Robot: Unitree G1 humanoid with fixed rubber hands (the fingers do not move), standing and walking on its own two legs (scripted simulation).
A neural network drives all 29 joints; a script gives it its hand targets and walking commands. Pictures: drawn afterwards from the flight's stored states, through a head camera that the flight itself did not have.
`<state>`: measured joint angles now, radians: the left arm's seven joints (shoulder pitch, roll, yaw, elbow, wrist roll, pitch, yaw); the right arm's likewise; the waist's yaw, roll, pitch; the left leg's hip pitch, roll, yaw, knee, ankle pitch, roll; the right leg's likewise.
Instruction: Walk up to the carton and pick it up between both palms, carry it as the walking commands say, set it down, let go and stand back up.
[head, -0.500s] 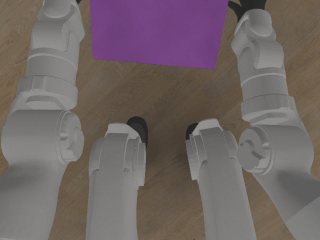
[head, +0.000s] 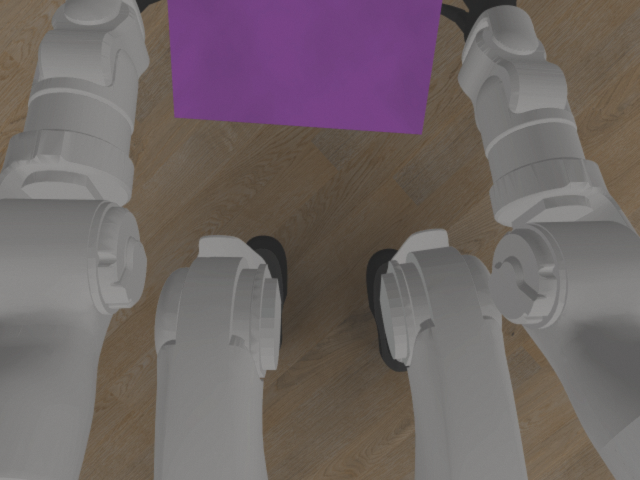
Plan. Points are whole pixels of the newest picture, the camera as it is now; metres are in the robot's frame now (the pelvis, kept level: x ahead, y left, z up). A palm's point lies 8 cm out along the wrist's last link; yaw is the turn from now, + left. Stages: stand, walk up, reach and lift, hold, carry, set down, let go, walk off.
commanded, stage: set down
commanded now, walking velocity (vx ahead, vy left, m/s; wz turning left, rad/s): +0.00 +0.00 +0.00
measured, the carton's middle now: (306, 12) +0.56 +0.04 -0.25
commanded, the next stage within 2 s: none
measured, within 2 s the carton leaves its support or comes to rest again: rests again in 0.42 s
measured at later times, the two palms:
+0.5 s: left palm out of the picture +0.55 +0.20 -0.18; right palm (488, 17) +0.54 -0.14 -0.18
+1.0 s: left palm out of the picture +0.55 +0.20 -0.19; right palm (489, 13) +0.54 -0.14 -0.19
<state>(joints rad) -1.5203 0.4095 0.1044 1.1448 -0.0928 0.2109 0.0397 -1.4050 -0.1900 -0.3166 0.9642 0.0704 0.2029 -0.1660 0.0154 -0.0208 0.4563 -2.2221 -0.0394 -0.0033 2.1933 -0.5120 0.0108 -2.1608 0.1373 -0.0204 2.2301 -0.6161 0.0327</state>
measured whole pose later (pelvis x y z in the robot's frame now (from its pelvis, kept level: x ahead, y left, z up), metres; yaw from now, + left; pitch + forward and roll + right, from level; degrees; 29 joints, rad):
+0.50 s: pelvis +0.02 +0.00 +0.00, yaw +0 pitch +36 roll -2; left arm -1.46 0.38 0.11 1.16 -0.09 0.17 0.03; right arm -1.35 -0.19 -0.33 0.99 0.04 0.16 -0.13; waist 0.01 -0.02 0.35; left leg -2.28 -0.02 0.01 2.20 -0.55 0.02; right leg -2.22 0.12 -0.03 2.24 -0.65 0.02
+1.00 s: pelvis +0.02 +0.00 -0.01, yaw +0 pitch +36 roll -2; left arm -1.47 0.39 0.16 1.18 -0.06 0.15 0.00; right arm -1.38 -0.21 -0.34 1.03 0.03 0.16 -0.08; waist 0.01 -0.02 0.38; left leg -2.29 -0.01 0.01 2.23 -0.56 0.03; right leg -2.22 0.10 -0.04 2.26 -0.66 0.01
